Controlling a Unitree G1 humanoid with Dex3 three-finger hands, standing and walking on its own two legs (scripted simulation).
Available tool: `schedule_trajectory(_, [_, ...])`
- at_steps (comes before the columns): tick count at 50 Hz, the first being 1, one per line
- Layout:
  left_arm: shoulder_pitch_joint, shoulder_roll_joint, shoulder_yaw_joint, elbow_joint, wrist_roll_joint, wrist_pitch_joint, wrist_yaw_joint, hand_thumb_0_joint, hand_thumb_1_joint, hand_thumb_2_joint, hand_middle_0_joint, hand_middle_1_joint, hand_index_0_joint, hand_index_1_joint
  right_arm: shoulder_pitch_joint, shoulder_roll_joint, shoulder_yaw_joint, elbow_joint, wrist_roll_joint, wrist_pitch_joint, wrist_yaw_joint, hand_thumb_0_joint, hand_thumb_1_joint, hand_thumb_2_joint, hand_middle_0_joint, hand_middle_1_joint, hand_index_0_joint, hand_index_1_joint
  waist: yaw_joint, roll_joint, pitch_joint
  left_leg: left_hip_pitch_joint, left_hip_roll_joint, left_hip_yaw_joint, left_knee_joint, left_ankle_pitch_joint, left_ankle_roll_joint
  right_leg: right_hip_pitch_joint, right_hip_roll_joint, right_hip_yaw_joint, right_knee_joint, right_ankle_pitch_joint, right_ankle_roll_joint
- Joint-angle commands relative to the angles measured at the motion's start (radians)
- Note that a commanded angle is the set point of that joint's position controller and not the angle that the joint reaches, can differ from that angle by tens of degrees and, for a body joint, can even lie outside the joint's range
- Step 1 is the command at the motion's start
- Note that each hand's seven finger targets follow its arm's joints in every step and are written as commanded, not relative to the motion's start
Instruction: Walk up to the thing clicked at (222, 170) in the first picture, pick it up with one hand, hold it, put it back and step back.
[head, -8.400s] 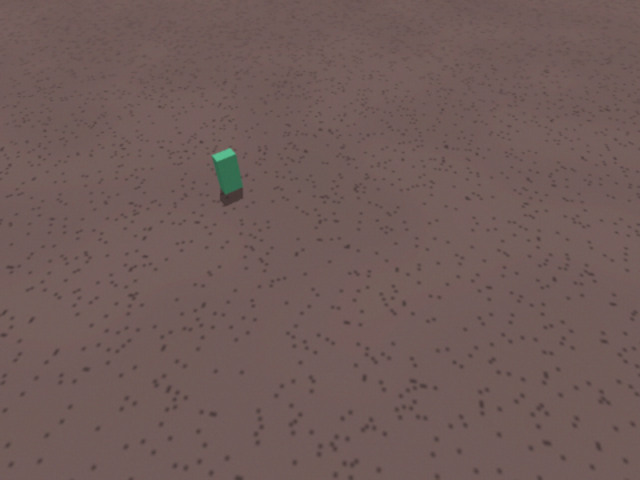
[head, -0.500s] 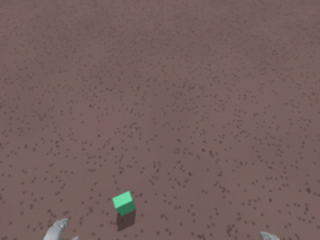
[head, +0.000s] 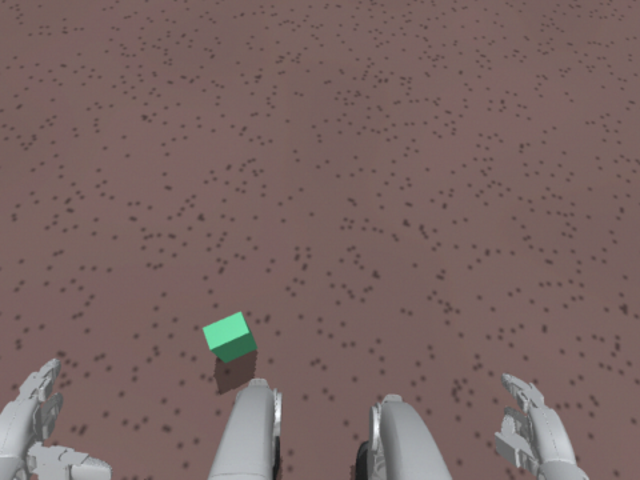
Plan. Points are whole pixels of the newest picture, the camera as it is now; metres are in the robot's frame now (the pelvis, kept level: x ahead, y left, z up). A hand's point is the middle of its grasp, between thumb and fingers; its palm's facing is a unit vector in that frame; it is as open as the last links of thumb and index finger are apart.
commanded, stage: go down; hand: left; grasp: from the side
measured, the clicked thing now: (232, 339) +0.37 +0.23 -0.54
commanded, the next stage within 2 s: none
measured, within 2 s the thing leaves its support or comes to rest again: neither
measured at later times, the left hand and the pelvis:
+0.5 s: hand (79, 381) +0.23 +0.38 -0.18, palm faces +0.23 -0.95 -0.21, open 17.6 cm; pelvis -0.03 +0.00 -0.12, yaw -2 degrees
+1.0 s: hand (75, 365) +0.25 +0.41 -0.21, palm faces +0.26 -0.95 -0.16, open 17.5 cm; pelvis -0.05 -0.01 -0.19, yaw -4 degrees
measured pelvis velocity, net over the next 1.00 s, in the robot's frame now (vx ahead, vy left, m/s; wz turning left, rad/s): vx -0.05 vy -0.01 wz -0.07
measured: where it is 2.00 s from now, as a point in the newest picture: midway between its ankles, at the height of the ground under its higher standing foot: outside the picture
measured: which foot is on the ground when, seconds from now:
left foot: down 0.00-1.00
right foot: down 0.00-1.00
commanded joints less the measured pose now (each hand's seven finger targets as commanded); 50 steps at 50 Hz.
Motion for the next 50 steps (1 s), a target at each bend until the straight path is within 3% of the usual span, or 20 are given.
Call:
schedule_trajectory(1, [-0.065,0.281,0.123,-0.179,-0.041,-0.044,-0.020,0.000,-0.611,0.000,-0.126,-0.011,-0.127,-0.007,0.007,-0.176,-0.058,-0.113,-0.002,-0.072,-0.026,0.000,-0.907,-0.894,0.199,0.300,0.199,0.300,-0.004,0.105,-0.351,0.237,-0.019,-0.037,-0.147,0.141,0.020,-0.002,0.024,-0.006,-0.088,0.154,-0.039])
schedule_trajectory(2, [-0.097,0.323,0.156,-0.185,-0.045,-0.057,-0.026,0.000,-0.611,0.000,-0.121,-0.011,-0.122,-0.008,-0.006,-0.180,-0.057,-0.119,-0.005,-0.076,-0.033,0.000,-0.908,-0.895,0.199,0.300,0.199,0.300,0.000,0.102,-0.365,0.213,-0.022,-0.034,-0.112,0.142,0.024,-0.030,0.022,-0.002,-0.070,0.149,-0.038])
schedule_trajectory(4, [-0.147,0.329,0.161,-0.131,-0.053,-0.091,-0.051,0.000,-0.611,0.000,-0.117,-0.075,-0.125,-0.065,-0.010,-0.180,-0.051,-0.108,-0.012,-0.086,-0.038,0.000,-0.910,-0.894,0.199,0.300,0.199,0.300,-0.010,0.089,-0.345,0.136,-0.025,-0.033,-0.057,0.100,0.028,-0.089,0.021,0.004,-0.025,0.109,-0.039])
schedule_trajectory(6, [-0.182,0.379,0.198,-0.130,-0.066,-0.131,-0.077,0.000,-0.611,0.000,-0.110,-0.086,-0.117,-0.077,-0.012,-0.181,-0.045,-0.101,-0.021,-0.093,-0.040,0.000,-0.912,-0.895,0.200,0.300,0.199,0.300,0.007,0.107,-0.390,0.099,-0.026,-0.027,0.002,0.135,0.031,-0.109,0.015,0.024,0.010,0.123,-0.039])
schedule_trajectory(8, [-0.188,0.382,0.200,-0.113,-0.075,-0.153,-0.110,0.000,-0.611,0.000,-0.103,-0.090,-0.108,-0.081,-0.014,-0.185,-0.042,-0.104,-0.029,-0.102,-0.042,0.000,-0.906,-0.895,0.199,0.300,0.199,0.300,0.013,0.126,-0.431,0.079,-0.029,-0.022,0.045,0.162,0.029,-0.128,0.015,0.037,0.035,0.131,-0.040])
schedule_trajectory(12, [-0.160,0.407,0.246,-0.050,-0.098,-0.166,-0.168,0.000,-0.611,0.000,-0.101,-0.089,-0.102,-0.084,-0.009,-0.215,-0.038,-0.086,-0.034,-0.108,-0.038,0.000,-0.906,-0.897,0.199,0.300,0.199,0.300,0.051,0.175,-0.539,0.141,-0.021,-0.064,0.076,0.272,0.016,-0.226,0.026,-0.009,0.142,0.184,-0.053])
schedule_trajectory(17, [-0.193,0.467,0.310,-0.062,-0.135,-0.180,-0.209,0.000,-0.611,0.000,-0.093,-0.075,-0.092,-0.074,-0.027,-0.219,-0.027,-0.073,-0.036,-0.109,-0.037,0.000,-0.906,-0.899,0.199,0.300,0.199,0.300,0.068,0.149,-0.574,0.047,-0.024,-0.060,0.156,0.265,0.023,-0.265,0.032,-0.011,0.197,0.183,-0.052])
schedule_trajectory(22, [-0.274,0.518,0.345,-0.065,-0.160,-0.200,-0.238,0.000,-0.611,0.007,-0.089,-0.078,-0.087,-0.077,-0.025,-0.222,-0.023,-0.052,-0.036,-0.113,-0.044,0.000,-0.907,-0.900,0.199,0.300,0.199,0.300,0.055,0.136,-0.573,-0.055,-0.022,-0.062,0.218,0.178,0.028,-0.327,0.036,-0.007,0.248,0.124,-0.050])
schedule_trajectory(26, [-0.324,0.563,0.368,-0.053,-0.177,-0.215,-0.260,0.000,-0.576,0.017,-0.081,-0.082,-0.082,-0.078,-0.020,-0.227,-0.019,-0.043,-0.036,-0.117,-0.053,0.000,-0.910,-0.901,0.199,0.300,0.199,0.300,0.052,0.139,-0.552,-0.135,-0.018,-0.059,0.243,0.052,0.027,-0.369,0.037,0.008,0.259,0.028,-0.047])
schedule_trajectory(31, [-0.342,0.609,0.401,-0.036,-0.190,-0.215,-0.293,0.000,-0.592,0.000,-0.087,-0.065,-0.088,-0.060,-0.005,-0.251,-0.015,-0.027,-0.031,-0.122,-0.061,0.000,-0.917,-0.902,0.199,0.300,0.199,0.300,0.070,0.199,-0.593,-0.121,-0.012,-0.081,0.253,0.048,0.019,-0.443,0.044,-0.024,0.340,0.032,-0.058])
schedule_trajectory(35, [-0.374,0.619,0.407,-0.001,-0.209,-0.211,-0.316,0.000,-0.575,0.000,-0.085,-0.043,-0.086,-0.039,0.005,-0.246,-0.005,-0.009,-0.029,-0.130,-0.067,0.000,-0.917,-0.903,0.199,0.300,0.199,0.300,0.055,0.155,-0.550,-0.223,-0.015,-0.068,0.297,-0.003,0.025,-0.455,0.045,-0.017,0.346,-0.006,-0.052])
schedule_trajectory(36, [-0.377,0.654,0.439,-0.009,-0.216,-0.215,-0.318,0.000,-0.580,0.000,-0.083,-0.038,-0.082,-0.035,-0.010,-0.251,-0.005,-0.022,-0.029,-0.132,-0.068,0.000,-0.916,-0.902,0.199,0.300,0.199,0.300,0.071,0.151,-0.560,-0.242,-0.016,-0.059,0.308,-0.005,0.026,-0.451,0.045,-0.011,0.346,-0.013,-0.053])
schedule_trajectory(39, [-0.390,0.660,0.436,0.028,-0.219,-0.213,-0.338,0.000,-0.565,0.000,-0.080,-0.033,-0.081,-0.030,-0.012,-0.254,-0.001,-0.013,-0.031,-0.137,-0.072,0.000,-0.917,-0.903,0.199,0.300,0.199,0.300,0.062,0.160,-0.542,-0.271,-0.014,-0.057,0.330,-0.025,0.027,-0.482,0.048,-0.015,0.370,-0.028,-0.054])
schedule_trajectory(41, [-0.401,0.658,0.438,0.046,-0.224,-0.212,-0.352,0.000,-0.553,0.000,-0.077,-0.040,-0.075,-0.039,0.008,-0.257,0.001,0.004,-0.033,-0.139,-0.073,0.000,-0.915,-0.904,0.199,0.300,0.199,0.300,0.055,0.153,-0.550,-0.278,-0.012,-0.060,0.351,0.003,0.027,-0.483,0.048,-0.022,0.394,-0.004,-0.054])
schedule_trajectory(43, [-0.410,0.712,0.469,0.027,-0.225,-0.217,-0.358,0.000,-0.562,0.000,-0.080,-0.025,-0.076,-0.026,-0.008,-0.263,0.003,-0.009,-0.036,-0.142,-0.074,0.000,-0.919,-0.905,0.199,0.300,0.199,0.300,0.071,0.152,-0.580,-0.292,-0.014,-0.046,0.375,0.029,0.029,-0.472,0.049,-0.016,0.400,0.010,-0.053])
schedule_trajectory(47, [-0.417,0.708,0.478,0.057,-0.229,-0.211,-0.381,0.000,-0.567,0.000,-0.076,-0.026,-0.068,-0.032,0.000,-0.275,0.004,0.000,-0.039,-0.144,-0.075,0.000,-0.921,-0.907,0.199,0.300,0.199,0.300,0.068,0.172,-0.587,-0.270,-0.007,-0.060,0.387,0.046,0.026,-0.518,0.054,-0.040,0.448,0.033,-0.057])
schedule_trajectory(50, [-0.451,0.740,0.487,0.045,-0.234,-0.215,-0.395,0.000,-0.599,0.000,-0.079,-0.019,-0.070,-0.027,0.005,-0.273,0.011,0.007,-0.044,-0.144,-0.079,0.000,-0.925,-0.909,0.199,0.300,0.199,0.300,0.064,0.169,-0.597,-0.302,-0.010,-0.047,0.418,0.063,0.029,-0.503,0.053,-0.032,0.451,0.036,-0.055])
